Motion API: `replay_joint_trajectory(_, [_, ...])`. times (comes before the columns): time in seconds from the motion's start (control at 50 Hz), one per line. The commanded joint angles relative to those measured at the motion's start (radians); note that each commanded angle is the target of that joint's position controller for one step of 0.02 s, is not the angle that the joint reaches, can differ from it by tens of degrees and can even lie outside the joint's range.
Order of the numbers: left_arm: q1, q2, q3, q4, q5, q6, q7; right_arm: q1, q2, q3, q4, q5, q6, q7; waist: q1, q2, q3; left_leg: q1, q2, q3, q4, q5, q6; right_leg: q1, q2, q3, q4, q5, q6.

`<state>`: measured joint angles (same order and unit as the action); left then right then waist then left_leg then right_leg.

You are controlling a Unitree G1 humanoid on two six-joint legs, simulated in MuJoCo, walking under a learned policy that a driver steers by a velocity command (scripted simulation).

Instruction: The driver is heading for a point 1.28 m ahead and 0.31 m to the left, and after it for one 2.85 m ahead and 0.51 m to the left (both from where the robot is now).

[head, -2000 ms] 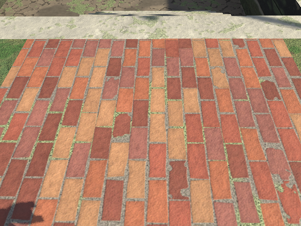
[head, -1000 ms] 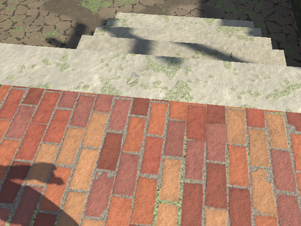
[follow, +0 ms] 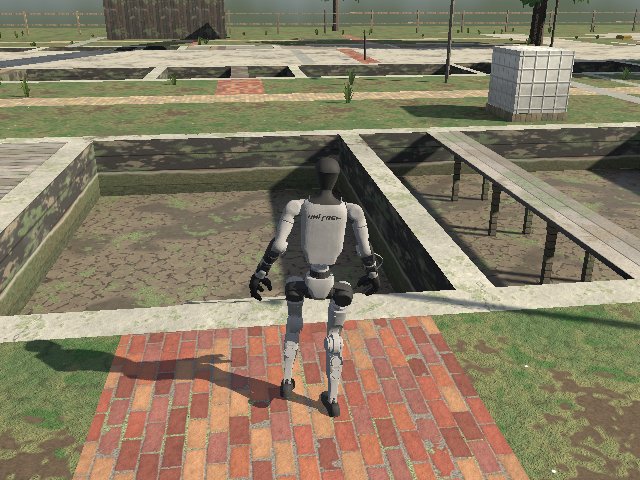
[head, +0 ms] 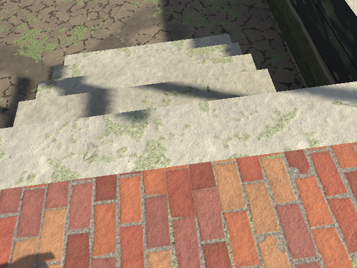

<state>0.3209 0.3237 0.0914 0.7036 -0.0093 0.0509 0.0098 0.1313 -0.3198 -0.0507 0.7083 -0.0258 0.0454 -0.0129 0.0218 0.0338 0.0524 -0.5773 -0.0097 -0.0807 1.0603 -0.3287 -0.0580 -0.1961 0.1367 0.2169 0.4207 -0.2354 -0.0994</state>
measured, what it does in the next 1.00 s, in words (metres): walks ahead, turning left: left foot, then right foot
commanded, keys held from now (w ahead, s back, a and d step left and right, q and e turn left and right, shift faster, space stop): shift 0.06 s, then q+shift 0.18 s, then w+q+shift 0.58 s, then w+shift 0.16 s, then w+e+shift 0.02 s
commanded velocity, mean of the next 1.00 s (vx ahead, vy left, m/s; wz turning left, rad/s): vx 0.53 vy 0.00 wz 0.44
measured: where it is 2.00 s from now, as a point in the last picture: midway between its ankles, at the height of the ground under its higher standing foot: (122, 166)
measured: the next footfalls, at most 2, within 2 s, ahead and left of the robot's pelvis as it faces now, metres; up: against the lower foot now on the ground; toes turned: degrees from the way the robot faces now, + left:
left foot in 0.34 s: +0.08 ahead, +0.11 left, +0.00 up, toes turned -5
right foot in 0.74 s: +0.46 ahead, -0.04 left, +0.00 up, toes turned +27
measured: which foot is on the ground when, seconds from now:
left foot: up 0.00-0.32, down 0.34-0.74, up 0.76-1.00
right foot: down 0.00-0.34, up 0.36-0.72, down 0.74-1.00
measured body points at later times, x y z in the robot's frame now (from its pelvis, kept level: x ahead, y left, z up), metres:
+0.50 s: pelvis +0.11 +0.05 +0.00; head +0.12 +0.07 +0.45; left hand +0.23 +0.32 -0.11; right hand +0.14 -0.24 -0.12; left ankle +0.04 +0.11 -0.75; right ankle +0.09 -0.09 -0.69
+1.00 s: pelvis +0.45 +0.11 -0.01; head +0.47 +0.11 +0.44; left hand +0.29 +0.36 -0.12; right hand +0.77 -0.03 -0.09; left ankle +0.44 +0.23 -0.67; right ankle +0.43 -0.06 -0.75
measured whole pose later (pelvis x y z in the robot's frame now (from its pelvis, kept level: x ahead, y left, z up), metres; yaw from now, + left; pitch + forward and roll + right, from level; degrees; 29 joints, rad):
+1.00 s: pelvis +0.45 +0.11 -0.01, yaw +31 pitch +3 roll -3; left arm 0.45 0.34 0.05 0.82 0.04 -0.10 0.00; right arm 0.10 -0.36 -0.05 0.70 -0.04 -0.02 0.07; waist 0.06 0.05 -0.03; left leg -0.70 0.00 -0.06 1.14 -0.24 0.09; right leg -0.04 0.01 -0.08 0.31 -0.32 0.02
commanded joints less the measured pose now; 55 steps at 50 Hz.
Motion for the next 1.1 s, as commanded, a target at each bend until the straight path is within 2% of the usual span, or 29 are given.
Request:
replay_joint_trajectory(0.02, [0.072, 0.171, 0.047, -0.050, 0.005, -0.006, 0.011, -0.059, -0.081, -0.010, -0.089, 0.004, -0.013, -0.003, 0.028, -0.145, -0.112, -0.173, -0.011, -0.007, -0.057, 0.003, -0.006, 0.272, -0.244, 0.259, 0.000, 0.661, -0.057])
replay_joint_trajectory(0.1, [0.064, 0.144, 0.027, -0.054, 0.018, -0.006, 0.019, -0.032, -0.093, -0.005, -0.069, 0.010, -0.010, -0.004, 0.032, -0.146, -0.122, -0.090, 0.008, 0.017, -0.116, 0.008, 0.002, 0.242, -0.257, 0.241, 0.009, 0.735, -0.050])
replay_joint_trajectory(0.18, [0.019, 0.060, -0.026, -0.043, 0.040, -0.016, 0.024, -0.019, -0.056, 0.015, -0.045, 0.016, -0.007, 0.009, 0.021, -0.126, -0.104, 0.127, 0.029, 0.044, -0.271, 0.010, 0.032, 0.121, -0.256, 0.179, -0.024, 0.701, -0.037])
replay_joint_trajectory(0.2, [0.004, 0.058, -0.034, -0.039, 0.046, -0.019, 0.024, -0.012, -0.051, 0.019, -0.034, 0.022, -0.005, 0.011, 0.019, -0.132, -0.095, 0.203, 0.019, 0.054, -0.325, 0.004, 0.042, 0.081, -0.253, 0.157, -0.034, 0.674, -0.033])
replay_joint_trajectory(0.24, [-0.002, 0.109, -0.028, -0.025, 0.052, -0.019, 0.027, -0.010, -0.081, 0.011, -0.027, 0.028, -0.001, 0.010, 0.020, -0.142, -0.058, 0.274, -0.019, 0.067, -0.389, -0.026, 0.066, 0.050, -0.265, 0.143, -0.015, 0.633, -0.040])
replay_joint_trajectory(0.28, [0.036, 0.167, -0.011, -0.007, 0.054, -0.021, 0.025, 0.010, -0.104, 0.004, -0.023, 0.017, -0.008, 0.017, 0.023, -0.132, -0.061, 0.306, -0.057, 0.078, -0.439, -0.093, 0.111, 0.046, -0.285, 0.201, -0.064, 0.094, -0.078])
replay_joint_trajectory(0.32, [-0.004, 0.147, -0.019, -0.007, 0.063, -0.039, 0.020, 0.045, -0.084, 0.007, -0.002, 0.011, -0.025, 0.027, -0.012, -0.090, 0.039, 0.390, -0.053, 0.024, -0.553, -0.122, 0.169, -0.085, -0.273, 0.236, -0.099, -0.459, -0.093])
replay_joint_trajectory(0.34, [-0.055, 0.121, -0.027, -0.023, 0.066, -0.055, 0.019, 0.141, -0.093, 0.003, 0.024, 0.006, -0.042, 0.028, -0.063, -0.040, 0.061, 0.487, -0.004, -0.095, -0.607, -0.199, 0.212, -0.190, -0.239, 0.189, -0.008, -0.485, -0.077])
replay_joint_trajectory(0.36, [-0.133, 0.085, -0.042, -0.075, 0.050, -0.074, 0.003, 0.245, -0.174, -0.021, 0.051, 0.013, -0.057, 0.032, -0.101, 0.114, 0.062, 0.606, 0.128, -0.416, -0.742, -0.421, 0.316, -0.389, -0.108, 0.009, 0.175, -0.421, -0.019])
replay_joint_trajectory(0.38, [-0.220, 0.085, -0.044, -0.106, 0.053, -0.093, 0.000, 0.374, -0.206, -0.045, 0.095, 0.012, -0.069, 0.049, -0.160, 0.196, 0.073, 0.705, 0.295, -0.767, -0.890, -0.537, 0.407, -0.563, -0.034, -0.161, 0.425, -0.322, 0.025])
replay_joint_trajectory(0.4, [-0.263, 0.107, -0.039, -0.117, 0.058, -0.109, -0.004, 0.379, -0.171, -0.037, 0.096, 0.012, -0.078, 0.059, -0.144, 0.073, 0.090, 0.706, 0.287, -0.822, -0.901, -0.523, 0.396, -0.627, -0.048, -0.094, 0.519, -0.294, 0.039])
replay_joint_trajectory(0.44, [-0.272, 0.098, -0.046, -0.113, 0.060, -0.137, -0.024, 0.318, -0.186, -0.051, 0.079, 0.007, -0.090, 0.052, -0.106, 0.028, 0.061, 0.673, 0.220, -0.688, -0.888, -0.368, 0.371, -0.609, -0.098, -0.080, 0.578, -0.174, 0.067])
replay_joint_trajectory(0.52, [-0.309, 0.082, -0.058, -0.122, 0.069, -0.124, -0.044, 0.331, -0.141, -0.047, 0.095, 0.029, -0.097, 0.032, -0.089, 0.054, 0.029, 0.592, 0.107, -0.505, -0.904, -0.112, 0.330, -0.537, -0.124, -0.140, 0.485, -0.073, 0.128])
replay_joint_trajectory(0.64, [-0.497, 0.050, -0.085, -0.212, 0.048, -0.113, -0.057, 0.365, -0.155, -0.068, 0.101, 0.022, -0.099, 0.030, -0.145, 0.095, 0.055, 0.424, 0.059, -0.485, -0.904, 0.049, 0.301, -0.383, -0.089, -0.195, 0.206, 0.071, 0.171])
replay_joint_trajectory(0.7, [-0.369, 0.093, -0.069, -0.190, 0.033, -0.119, -0.038, 0.296, -0.184, -0.076, 0.087, 0.027, -0.109, 0.023, -0.059, 0.106, -0.006, 0.318, 0.076, -0.481, -0.819, 0.345, 0.240, -0.044, -0.069, -0.191, 0.109, 0.093, 0.149])
replay_joint_trajectory(0.72, [-0.238, 0.134, -0.051, -0.150, 0.033, -0.123, -0.023, 0.270, -0.201, -0.079, 0.082, 0.027, -0.116, 0.023, 0.008, 0.073, -0.075, 0.280, 0.051, -0.452, -0.685, 0.522, 0.209, 0.143, -0.056, -0.195, 0.095, 0.058, 0.129])
replay_joint_trajectory(0.74, [-0.064, 0.190, -0.026, -0.107, 0.040, -0.129, -0.004, 0.245, -0.209, -0.080, 0.082, 0.032, -0.127, 0.030, 0.105, 0.003, -0.173, 0.202, -0.015, -0.382, -0.438, 0.588, 0.178, 0.369, -0.107, -0.158, 0.096, 0.013, 0.101])
replay_joint_trajectory(0.76, [0.152, 0.271, 0.008, -0.086, 0.060, -0.134, 0.023, 0.232, -0.136, -0.059, 0.060, 0.036, -0.146, 0.029, 0.193, -0.126, -0.324, 0.086, -0.083, -0.272, -0.114, 0.365, 0.169, 0.587, -0.326, 0.047, 0.044, -0.359, 0.060])
replay_joint_trajectory(0.78, [0.147, 0.331, 0.016, -0.083, 0.080, -0.124, 0.030, 0.285, -0.012, -0.023, 0.008, 0.070, -0.140, 0.029, 0.115, -0.395, -0.430, -0.121, -0.167, -0.150, 0.152, -0.232, 0.154, 0.670, -0.588, 0.584, -0.174, -0.758, -0.011])
replay_joint_trajectory(0.8, [0.012, 0.249, 0.009, -0.092, 0.070, -0.115, 0.029, 0.233, -0.071, -0.018, 0.018, 0.044, -0.117, 0.023, 0.061, -0.300, -0.285, -0.191, -0.047, -0.088, 0.260, -0.092, 0.162, 0.491, -0.572, 0.633, -0.181, -0.739, -0.022])
replay_joint_trajectory(0.82, [-0.035, 0.159, -0.011, -0.099, 0.065, -0.113, 0.024, 0.161, -0.114, -0.030, 0.019, 0.016, -0.106, 0.032, 0.063, -0.170, -0.192, -0.194, -0.001, -0.050, 0.252, -0.008, 0.166, 0.382, -0.527, 0.457, -0.154, -0.592, -0.017])
replay_joint_trajectory(0.84, [-0.025, 0.122, -0.020, -0.073, 0.068, -0.117, 0.016, 0.140, -0.103, -0.028, 0.023, -0.001, -0.102, 0.048, 0.051, -0.094, -0.130, -0.178, 0.036, -0.033, 0.225, 0.033, 0.164, 0.296, -0.480, 0.316, -0.170, -0.428, -0.025])
replay_joint_trajectory(0.88, [0.015, 0.089, -0.032, -0.022, 0.067, -0.132, 0.008, 0.097, -0.058, -0.015, 0.005, -0.016, -0.090, 0.075, 0.026, -0.127, -0.044, -0.178, 0.065, -0.027, 0.198, 0.035, 0.159, 0.183, -0.412, 0.162, -0.220, -0.278, -0.029])
replay_joint_trajectory(0.92, [0.051, 0.054, -0.039, 0.022, 0.050, -0.155, -0.010, 0.044, -0.023, 0.001, -0.030, -0.015, -0.079, 0.086, 0.006, -0.144, 0.003, -0.231, 0.069, -0.049, 0.166, 0.033, 0.160, 0.157, -0.405, 0.103, -0.258, -0.191, -0.040])
replay_joint_trajectory(1.0, [0.059, 0.064, -0.039, 0.062, 0.040, -0.180, -0.018, -0.116, -0.036, 0.020, -0.121, -0.022, -0.080, 0.096, -0.032, -0.119, 0.080, -0.295, 0.053, -0.051, -0.005, 0.153, 0.143, 0.103, -0.388, -0.087, -0.353, 0.058, -0.049])
replay_joint_trajectory(1.04, [0.065, 0.079, -0.039, 0.081, 0.027, -0.180, -0.019, -0.197, -0.035, 0.039, -0.158, -0.022, -0.088, 0.114, -0.035, -0.084, 0.099, -0.093, 0.050, 0.079, -0.244, 0.263, 0.146, -0.018, -0.340, -0.191, -0.434, 0.178, -0.044])
replay_joint_trajectory(1.06, [0.086, 0.079, -0.043, 0.099, 0.014, -0.178, -0.024, -0.204, -0.007, 0.050, -0.149, -0.023, -0.095, 0.119, -0.026, -0.060, 0.095, 0.047, 0.030, 0.153, -0.304, 0.315, 0.154, -0.069, -0.309, -0.210, -0.450, 0.340, -0.047])
replay_joint_trajectory(1.08, [0.107, 0.127, -0.035, 0.113, 0.014, -0.177, -0.027, -0.192, 0.009, 0.059, -0.150, -0.020, -0.106, 0.118, -0.034, -0.086, 0.104, 0.143, 0.019, 0.157, -0.348, 0.328, 0.158, -0.077, -0.341, -0.194, -0.410, 0.539, -0.055])
replay_joint_trajectory(1.1, [0.116, 0.162, -0.027, 0.130, 0.014, -0.177, -0.029, -0.153, -0.009, 0.053, -0.132, -0.024, -0.112, 0.107, -0.056, -0.080, 0.072, 0.209, -0.016, 0.163, -0.382, 0.311, 0.160, -0.004, -0.339, -0.210, -0.321, 0.817, -0.042])
Velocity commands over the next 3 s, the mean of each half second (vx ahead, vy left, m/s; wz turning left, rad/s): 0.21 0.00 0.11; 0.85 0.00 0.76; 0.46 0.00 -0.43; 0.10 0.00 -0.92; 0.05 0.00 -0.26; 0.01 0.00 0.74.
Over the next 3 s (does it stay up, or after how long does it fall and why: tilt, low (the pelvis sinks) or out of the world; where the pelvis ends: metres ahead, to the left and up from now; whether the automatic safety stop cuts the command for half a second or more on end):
stays up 0.81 0.39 -0.01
